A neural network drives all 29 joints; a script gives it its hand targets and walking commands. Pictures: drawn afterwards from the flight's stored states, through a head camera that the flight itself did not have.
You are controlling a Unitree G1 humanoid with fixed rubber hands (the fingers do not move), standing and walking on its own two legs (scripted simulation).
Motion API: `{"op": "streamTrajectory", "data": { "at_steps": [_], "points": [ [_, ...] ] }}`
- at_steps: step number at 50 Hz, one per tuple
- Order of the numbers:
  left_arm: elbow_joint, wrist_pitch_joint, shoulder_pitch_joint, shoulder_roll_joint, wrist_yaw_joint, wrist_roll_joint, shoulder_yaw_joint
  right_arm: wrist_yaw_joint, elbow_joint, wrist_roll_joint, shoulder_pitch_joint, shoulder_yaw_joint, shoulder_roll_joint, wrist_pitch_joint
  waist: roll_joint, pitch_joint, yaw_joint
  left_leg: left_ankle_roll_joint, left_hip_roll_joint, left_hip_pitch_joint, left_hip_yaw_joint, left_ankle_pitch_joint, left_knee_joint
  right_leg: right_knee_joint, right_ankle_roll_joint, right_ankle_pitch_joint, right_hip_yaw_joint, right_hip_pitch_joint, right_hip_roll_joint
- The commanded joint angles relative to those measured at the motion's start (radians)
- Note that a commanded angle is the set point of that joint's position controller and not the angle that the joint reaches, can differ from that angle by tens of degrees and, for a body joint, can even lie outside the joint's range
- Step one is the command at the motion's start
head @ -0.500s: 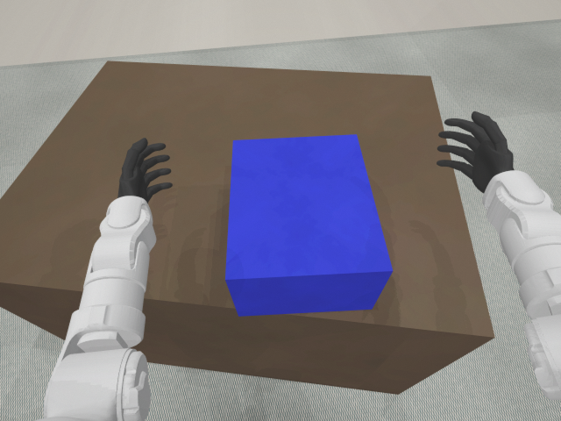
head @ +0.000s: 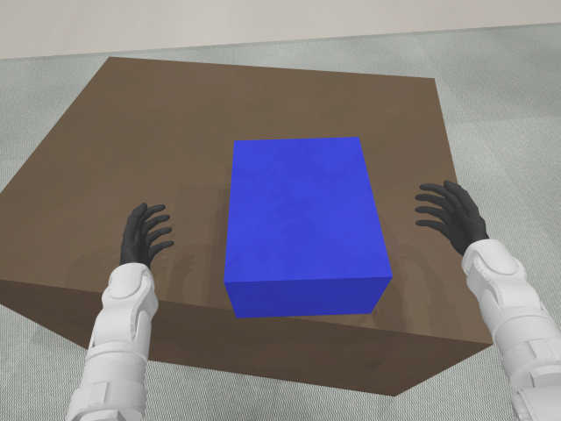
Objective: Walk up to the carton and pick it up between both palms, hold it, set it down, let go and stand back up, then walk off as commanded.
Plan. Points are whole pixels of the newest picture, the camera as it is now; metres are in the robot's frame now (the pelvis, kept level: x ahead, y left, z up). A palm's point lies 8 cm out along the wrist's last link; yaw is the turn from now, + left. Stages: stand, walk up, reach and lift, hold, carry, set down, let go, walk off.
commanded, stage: set down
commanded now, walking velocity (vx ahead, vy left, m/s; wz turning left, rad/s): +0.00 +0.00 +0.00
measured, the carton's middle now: (300, 224) +0.44 +0.03 -0.06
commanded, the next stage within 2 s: none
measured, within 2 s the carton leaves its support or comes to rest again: neither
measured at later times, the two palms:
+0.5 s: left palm (132, 300) +0.25 +0.25 +0.02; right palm (475, 290) +0.31 -0.23 +0.01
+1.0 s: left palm (132, 352) +0.19 +0.24 +0.00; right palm (484, 347) +0.24 -0.24 -0.02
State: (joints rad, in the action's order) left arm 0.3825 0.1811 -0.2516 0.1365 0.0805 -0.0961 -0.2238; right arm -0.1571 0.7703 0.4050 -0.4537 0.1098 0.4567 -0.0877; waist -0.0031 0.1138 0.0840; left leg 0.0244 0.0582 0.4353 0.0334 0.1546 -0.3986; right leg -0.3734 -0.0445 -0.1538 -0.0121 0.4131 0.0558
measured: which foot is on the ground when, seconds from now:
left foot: down 0.00-1.00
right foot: down 0.00-1.00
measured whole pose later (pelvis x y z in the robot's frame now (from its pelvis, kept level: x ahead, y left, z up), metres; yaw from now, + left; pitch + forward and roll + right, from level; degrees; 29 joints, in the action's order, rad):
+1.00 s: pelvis +0.01 +0.00 +0.00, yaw +0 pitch +6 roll +0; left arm 0.30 -0.27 0.27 0.12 0.11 -0.10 -0.08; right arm -0.16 0.66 0.37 0.09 0.06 0.33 -0.44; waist -0.01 0.10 0.06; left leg 0.03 0.06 0.32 0.03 0.18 -0.39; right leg -0.37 -0.05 -0.19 -0.02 0.30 0.06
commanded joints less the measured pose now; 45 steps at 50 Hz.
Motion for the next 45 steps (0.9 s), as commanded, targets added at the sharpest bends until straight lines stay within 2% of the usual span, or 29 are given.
{"op": "streamTrajectory", "data": {
  "at_steps": [1, 2, 3, 4, 5, 7, 8, 10, 13, 15, 16, 17, 19, 21, 22, 23, 25, 26, 27, 29, 30, 32, 34, 36, 37, 38, 40, 42, 45],
  "points": [
    [-0.427, -0.132, -0.136, 0.122, -0.007, -0.046, 0.137, 0.027, -0.307, 0.025, -0.117, -0.162, 0.200, -0.124, -0.032, 0.446, -0.079, 0.026, -0.094, -0.375, -0.026, -0.353, -0.026, 0.019, 0.041, 0.438, 0.012, -0.380, -0.004],
    [-0.408, -0.141, -0.136, 0.113, -0.003, -0.058, 0.155, 0.024, -0.309, 0.017, -0.113, -0.180, 0.190, -0.128, -0.027, 0.427, -0.086, 0.025, -0.086, -0.373, -0.030, -0.310, -0.017, 0.034, 0.041, 0.370, 0.009, -0.343, 0.000],
    [-0.438, -0.151, -0.125, 0.133, 0.000, -0.063, 0.144, 0.022, -0.369, 0.012, -0.114, -0.181, 0.179, -0.136, -0.039, 0.430, -0.066, 0.023, -0.089, -0.368, -0.020, -0.288, -0.014, 0.041, 0.045, 0.338, 0.016, -0.342, -0.005],
    [-0.409, -0.155, -0.038, 0.093, 0.000, -0.064, 0.166, 0.019, -0.344, 0.022, -0.019, -0.170, 0.164, -0.137, -0.055, 0.399, -0.088, 0.018, -0.085, -0.377, -0.027, -0.271, -0.003, 0.046, 0.041, 0.327, 0.016, -0.343, -0.007],
    [-0.432, -0.171, -0.070, 0.122, 0.001, -0.068, 0.156, 0.019, -0.383, 0.014, -0.048, -0.167, 0.166, -0.142, -0.066, 0.405, -0.073, 0.014, -0.088, -0.373, -0.019, -0.264, -0.007, 0.043, 0.043, 0.323, 0.016, -0.331, -0.010],
    [-0.385, -0.177, -0.054, 0.118, -0.001, -0.071, 0.176, 0.014, -0.326, 0.011, 0.006, -0.171, 0.159, -0.135, -0.064, 0.371, -0.082, 0.004, -0.086, -0.372, -0.022, -0.240, 0.009, 0.054, 0.047, 0.278, 0.021, -0.326, -0.013],
    [-0.349, -0.178, -0.050, 0.113, -0.003, -0.066, 0.178, 0.012, -0.298, 0.007, 0.009, -0.184, 0.167, -0.132, -0.079, 0.326, -0.099, 0.004, -0.083, -0.354, -0.023, -0.204, 0.016, 0.061, 0.039, 0.228, 0.029, -0.302, -0.015],
    [-0.319, -0.193, 0.015, 0.093, -0.002, -0.044, 0.170, 0.007, -0.249, 0.021, 0.080, -0.139, 0.130, -0.124, -0.075, 0.280, -0.072, -0.004, -0.080, -0.370, -0.024, -0.180, 0.030, 0.070, 0.037, 0.180, 0.038, -0.306, -0.021],
    [-0.322, -0.197, 0.033, 0.096, 0.006, -0.033, 0.163, 0.001, -0.234, 0.007, 0.116, -0.152, 0.122, -0.131, -0.070, 0.242, -0.083, -0.009, -0.076, -0.380, -0.020, -0.157, 0.042, 0.087, 0.032, 0.078, 0.032, -0.268, -0.025],
    [-0.246, -0.197, -0.027, 0.091, 0.010, -0.032, 0.178, -0.004, -0.180, -0.002, 0.070, -0.163, 0.120, -0.119, -0.056, 0.197, -0.078, -0.015, -0.075, -0.336, -0.021, -0.074, 0.054, 0.104, 0.020, -0.037, 0.041, -0.224, -0.028],
    [-0.239, -0.202, 0.064, 0.066, 0.015, -0.020, 0.188, -0.011, -0.141, 0.004, 0.152, -0.162, 0.113, -0.120, -0.065, 0.171, -0.083, -0.017, -0.071, -0.359, -0.026, -0.072, 0.062, 0.118, 0.016, -0.074, 0.040, -0.216, -0.031],
    [-0.222, -0.203, 0.038, 0.065, 0.016, -0.023, 0.202, -0.009, -0.150, -0.003, 0.133, -0.168, 0.113, -0.122, -0.053, 0.176, -0.083, -0.014, -0.069, -0.356, -0.027, -0.052, 0.064, 0.120, 0.013, -0.101, 0.040, -0.207, -0.027],
    [-0.246, -0.208, 0.049, 0.068, 0.019, -0.025, 0.198, -0.011, -0.208, -0.016, 0.131, -0.195, 0.123, -0.140, -0.069, 0.185, -0.089, -0.016, -0.072, -0.347, -0.027, -0.047, 0.063, 0.114, 0.008, -0.083, 0.038, -0.208, -0.028],
    [-0.283, -0.230, 0.098, 0.066, 0.021, -0.016, 0.187, -0.008, -0.262, -0.022, 0.161, -0.173, 0.100, -0.170, -0.079, 0.207, -0.068, -0.021, -0.076, -0.366, -0.021, -0.091, 0.058, 0.105, 0.009, -0.022, 0.044, -0.247, -0.032],
    [-0.251, -0.239, 0.132, 0.066, 0.013, -0.027, 0.189, -0.004, -0.280, -0.022, 0.183, -0.182, 0.106, -0.182, -0.107, 0.208, -0.075, -0.024, -0.077, -0.342, -0.019, -0.091, 0.046, 0.097, 0.014, -0.012, 0.048, -0.249, -0.034],
    [-0.294, -0.257, 0.167, 0.060, 0.018, -0.023, 0.192, 0.000, -0.312, -0.020, 0.224, -0.182, 0.092, -0.197, -0.093, 0.237, -0.075, -0.020, -0.079, -0.366, -0.016, -0.123, 0.046, 0.088, 0.020, 0.035, 0.043, -0.276, -0.033],
    [-0.265, -0.274, 0.199, 0.061, 0.017, -0.021, 0.202, 0.001, -0.294, -0.014, 0.247, -0.179, 0.076, -0.215, -0.093, 0.207, -0.085, -0.020, -0.083, -0.359, -0.023, -0.116, 0.044, 0.086, 0.017, 0.042, 0.051, -0.278, -0.037],
    [-0.291, -0.297, 0.222, 0.060, 0.023, -0.008, 0.187, -0.001, -0.299, -0.020, 0.278, -0.182, 0.078, -0.232, -0.070, 0.208, -0.064, -0.018, -0.082, -0.371, -0.024, -0.135, 0.040, 0.074, 0.015, 0.058, 0.045, -0.281, -0.034],
    [-0.283, -0.306, 0.252, 0.053, 0.024, -0.001, 0.190, 0.002, -0.301, -0.016, 0.308, -0.176, 0.069, -0.248, -0.075, 0.202, -0.071, -0.017, -0.085, -0.383, -0.026, -0.166, 0.038, 0.070, 0.014, 0.109, 0.043, -0.283, -0.031],
    [-0.286, -0.333, 0.282, 0.055, 0.023, -0.013, 0.209, 0.002, -0.300, -0.022, 0.322, -0.185, 0.082, -0.271, -0.084, 0.192, -0.087, -0.014, -0.082, -0.380, -0.026, -0.161, 0.031, 0.068, 0.014, 0.097, 0.040, -0.266, -0.032],
    [-0.298, -0.349, 0.308, 0.056, 0.024, -0.012, 0.197, 0.001, -0.323, -0.029, 0.354, -0.171, 0.076, -0.289, -0.114, 0.198, -0.085, -0.017, -0.082, -0.377, -0.024, -0.175, 0.020, 0.063, 0.016, 0.130, 0.039, -0.284, -0.030],
    [-0.314, -0.380, 0.336, 0.045, 0.025, -0.020, 0.228, 0.002, -0.297, -0.028, 0.382, -0.174, 0.059, -0.308, -0.070, 0.182, -0.099, -0.009, -0.083, -0.394, -0.024, -0.179, 0.022, 0.067, 0.018, 0.122, 0.038, -0.276, -0.035],
    [-0.280, -0.409, 0.372, 0.051, 0.027, -0.012, 0.220, 0.000, -0.274, -0.034, 0.434, -0.168, 0.056, -0.330, -0.093, 0.158, -0.096, -0.011, -0.082, -0.372, -0.024, -0.193, 0.017, 0.055, 0.021, 0.162, 0.048, -0.279, -0.034],
    [-0.285, -0.436, 0.412, 0.036, 0.025, -0.007, 0.238, -0.002, -0.271, -0.024, 0.459, -0.161, 0.036, -0.347, -0.084, 0.156, -0.118, -0.013, -0.082, -0.383, -0.026, -0.179, 0.027, 0.067, 0.018, 0.142, 0.045, -0.282, -0.035],
    [-0.263, -0.446, 0.394, 0.048, 0.026, -0.012, 0.237, -0.002, -0.275, -0.029, 0.444, -0.154, 0.033, -0.356, -0.089, 0.153, -0.109, -0.011, -0.082, -0.370, -0.022, -0.174, 0.020, 0.062, 0.018, 0.135, 0.048, -0.280, -0.034],
    [-0.296, -0.462, 0.428, 0.055, 0.026, -0.009, 0.237, -0.002, -0.293, -0.035, 0.491, -0.172, 0.039, -0.373, -0.086, 0.157, -0.129, -0.009, -0.082, -0.372, -0.024, -0.185, 0.009, 0.061, 0.017, 0.152, 0.051, -0.285, -0.036],
    [-0.208, -0.474, 0.434, 0.056, 0.021, -0.008, 0.242, -0.004, -0.221, -0.029, 0.492, -0.134, 0.020, -0.376, -0.099, 0.091, -0.130, -0.017, -0.087, -0.342, -0.022, -0.146, 0.013, 0.061, 0.022, 0.128, 0.062, -0.274, -0.043],
    [-0.223, -0.497, 0.443, 0.054, 0.024, 0.000, 0.235, -0.008, -0.235, -0.034, 0.500, -0.136, 0.006, -0.386, -0.095, 0.105, -0.123, -0.020, -0.081, -0.343, -0.018, -0.125, 0.023, 0.063, 0.019, 0.089, 0.067, -0.283, -0.047],
    [-0.177, -0.521, 0.431, 0.064, 0.025, 0.002, 0.250, -0.014, -0.189, -0.035, 0.498, -0.138, 0.028, -0.401, -0.083, 0.067, -0.139, -0.022, -0.077, -0.327, -0.024, -0.106, 0.027, 0.067, 0.020, 0.053, 0.063, -0.261, -0.047]
  ]
}}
